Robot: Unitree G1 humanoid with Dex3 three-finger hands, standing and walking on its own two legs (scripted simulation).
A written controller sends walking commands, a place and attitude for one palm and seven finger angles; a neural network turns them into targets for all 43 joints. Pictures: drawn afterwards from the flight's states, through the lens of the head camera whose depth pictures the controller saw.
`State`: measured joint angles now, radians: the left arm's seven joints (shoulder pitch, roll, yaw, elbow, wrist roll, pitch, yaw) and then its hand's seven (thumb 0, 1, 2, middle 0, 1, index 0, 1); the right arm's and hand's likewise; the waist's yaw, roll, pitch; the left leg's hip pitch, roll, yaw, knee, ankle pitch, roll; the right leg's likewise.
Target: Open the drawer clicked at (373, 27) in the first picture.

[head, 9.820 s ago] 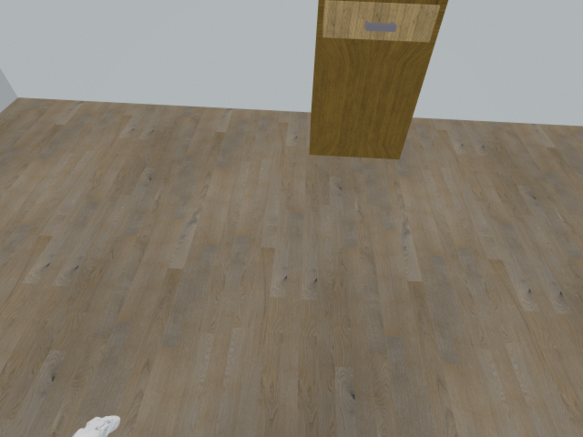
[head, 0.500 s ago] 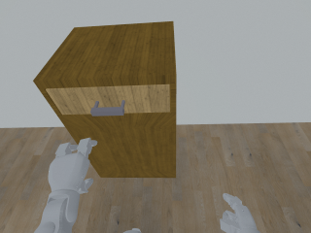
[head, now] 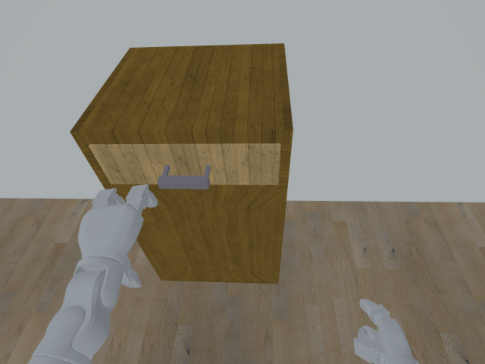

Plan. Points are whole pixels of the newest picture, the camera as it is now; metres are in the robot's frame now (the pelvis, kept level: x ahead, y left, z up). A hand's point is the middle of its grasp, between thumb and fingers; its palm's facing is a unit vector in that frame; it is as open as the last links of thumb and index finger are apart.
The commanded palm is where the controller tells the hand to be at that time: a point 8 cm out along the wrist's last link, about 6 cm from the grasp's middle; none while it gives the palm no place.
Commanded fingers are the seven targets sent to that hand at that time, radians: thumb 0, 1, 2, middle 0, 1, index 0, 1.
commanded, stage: raise the hand with hooked fingers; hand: left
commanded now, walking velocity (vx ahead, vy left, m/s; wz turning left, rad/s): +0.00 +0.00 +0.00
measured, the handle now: (185, 175) +0.53 +0.21 -0.04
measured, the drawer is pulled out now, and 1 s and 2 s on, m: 0.00 0.00 0.00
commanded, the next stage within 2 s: move the hooked fingers above the handle in 0.62 s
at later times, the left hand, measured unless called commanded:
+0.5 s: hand (126, 223) +0.31 +0.24 +0.08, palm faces +0.00 -0.10 -0.99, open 13.8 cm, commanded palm +0.29 +0.24 +0.14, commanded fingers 0.00 -0.50 0.30 -0.30 -1.20 -0.30 -1.20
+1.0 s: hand (148, 211) +0.34 +0.21 +0.07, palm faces +0.02 -0.08 -1.00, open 13.8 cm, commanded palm +0.32 +0.22 +0.13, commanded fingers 0.00 -0.50 0.30 -0.30 -1.20 -0.30 -1.20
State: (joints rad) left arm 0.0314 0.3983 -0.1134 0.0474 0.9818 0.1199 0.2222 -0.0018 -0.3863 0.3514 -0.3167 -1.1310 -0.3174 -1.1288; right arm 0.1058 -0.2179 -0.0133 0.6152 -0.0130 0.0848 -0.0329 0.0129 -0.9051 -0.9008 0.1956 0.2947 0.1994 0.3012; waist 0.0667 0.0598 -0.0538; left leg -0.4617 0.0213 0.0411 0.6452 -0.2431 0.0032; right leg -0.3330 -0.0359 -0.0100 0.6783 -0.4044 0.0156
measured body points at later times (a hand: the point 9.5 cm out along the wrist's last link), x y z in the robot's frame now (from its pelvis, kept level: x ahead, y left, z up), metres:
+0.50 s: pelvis +0.01 -0.01 +0.01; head +0.04 -0.03 +0.46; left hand +0.30 +0.24 +0.13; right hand +0.19 -0.24 -0.10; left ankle +0.05 +0.12 -0.72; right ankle -0.03 -0.13 -0.72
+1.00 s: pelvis +0.01 -0.02 +0.01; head +0.03 -0.05 +0.46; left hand +0.33 +0.21 +0.13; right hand +0.20 -0.25 -0.11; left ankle +0.05 +0.12 -0.72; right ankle -0.03 -0.13 -0.72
